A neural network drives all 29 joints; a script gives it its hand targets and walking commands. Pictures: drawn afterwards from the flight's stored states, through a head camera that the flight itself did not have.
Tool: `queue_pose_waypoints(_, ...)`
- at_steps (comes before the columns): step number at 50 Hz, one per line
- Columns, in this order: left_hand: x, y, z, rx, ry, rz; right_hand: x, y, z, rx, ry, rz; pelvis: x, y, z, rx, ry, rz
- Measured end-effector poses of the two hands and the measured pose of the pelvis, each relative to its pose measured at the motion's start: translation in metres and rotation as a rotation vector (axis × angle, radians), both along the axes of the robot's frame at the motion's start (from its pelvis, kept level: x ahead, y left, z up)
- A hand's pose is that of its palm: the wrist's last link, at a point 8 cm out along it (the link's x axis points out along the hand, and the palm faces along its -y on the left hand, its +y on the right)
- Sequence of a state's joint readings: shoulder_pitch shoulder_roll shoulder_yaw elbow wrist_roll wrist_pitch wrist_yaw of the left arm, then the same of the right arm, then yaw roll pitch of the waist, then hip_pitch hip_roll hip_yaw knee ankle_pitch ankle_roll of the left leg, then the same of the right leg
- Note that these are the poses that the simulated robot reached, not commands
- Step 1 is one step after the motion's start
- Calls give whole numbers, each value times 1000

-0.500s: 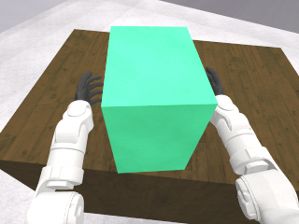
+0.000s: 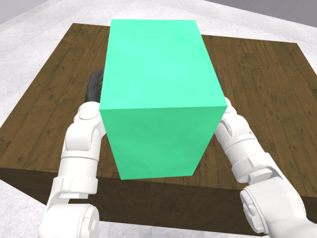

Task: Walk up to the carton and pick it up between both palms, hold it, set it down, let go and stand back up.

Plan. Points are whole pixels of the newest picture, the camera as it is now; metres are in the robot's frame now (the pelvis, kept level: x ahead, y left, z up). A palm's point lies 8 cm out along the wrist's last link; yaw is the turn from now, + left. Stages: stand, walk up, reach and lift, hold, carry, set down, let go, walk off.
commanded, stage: reach and lift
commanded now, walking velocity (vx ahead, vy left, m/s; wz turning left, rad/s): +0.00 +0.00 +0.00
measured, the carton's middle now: (155, 105) +0.42 +0.05 +0.10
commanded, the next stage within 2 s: none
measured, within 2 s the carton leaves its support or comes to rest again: leaves its support in 1.36 s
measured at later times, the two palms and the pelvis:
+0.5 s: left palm (95, 103) +0.40 +0.19 +0.12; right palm (212, 97) +0.45 -0.09 +0.12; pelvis +0.00 +0.00 +0.00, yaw +0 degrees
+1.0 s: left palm (95, 103) +0.40 +0.19 +0.11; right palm (213, 98) +0.44 -0.09 +0.12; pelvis +0.00 +0.01 +0.00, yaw +0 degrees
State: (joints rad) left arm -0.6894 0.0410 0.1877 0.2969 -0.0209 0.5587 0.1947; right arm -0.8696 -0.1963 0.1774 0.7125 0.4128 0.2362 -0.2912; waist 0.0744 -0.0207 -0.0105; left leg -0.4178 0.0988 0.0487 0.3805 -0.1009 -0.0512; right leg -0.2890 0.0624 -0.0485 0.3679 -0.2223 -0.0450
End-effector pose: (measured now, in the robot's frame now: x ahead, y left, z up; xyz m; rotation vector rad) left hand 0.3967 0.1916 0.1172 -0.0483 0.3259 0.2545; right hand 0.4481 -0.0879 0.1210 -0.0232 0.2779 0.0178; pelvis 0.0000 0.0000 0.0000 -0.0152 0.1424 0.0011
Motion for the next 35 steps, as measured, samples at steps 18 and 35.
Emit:
queue_pose_waypoints(18, 3, -1, -1, 6, -9, 9, -2, 2, -1, 14, 1, -15, 2, 1, 0, 1, 9, 3)
queue_pose_waypoints(35, 3, 0, -2, -3, -14, 10, -3, 2, 0, 7, 3, -17, 2, 5, 0, -1, -1, 6)
